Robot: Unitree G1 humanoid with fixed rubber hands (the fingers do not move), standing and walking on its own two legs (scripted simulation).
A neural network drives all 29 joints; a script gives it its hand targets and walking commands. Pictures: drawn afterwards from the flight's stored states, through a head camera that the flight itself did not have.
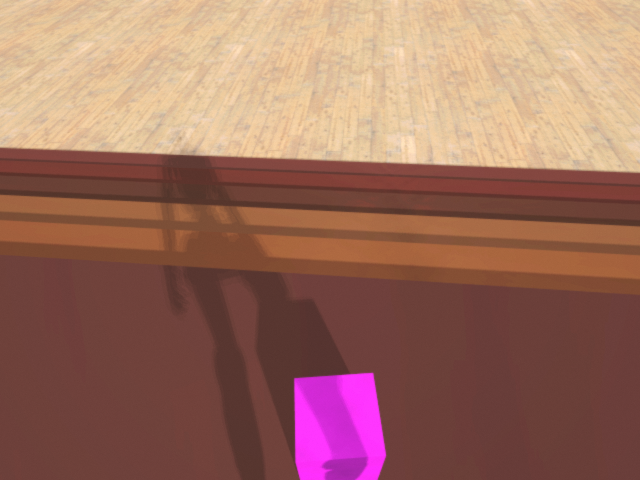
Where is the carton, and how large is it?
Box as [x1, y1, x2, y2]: [294, 373, 385, 479]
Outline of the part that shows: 372,373 294,378 295,461 300,479 377,479 385,456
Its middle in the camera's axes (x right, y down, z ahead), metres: +0.04 +0.51 +1.06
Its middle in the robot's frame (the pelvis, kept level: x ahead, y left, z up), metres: +0.40 +0.01 -0.65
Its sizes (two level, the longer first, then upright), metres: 0.210 0.200 0.250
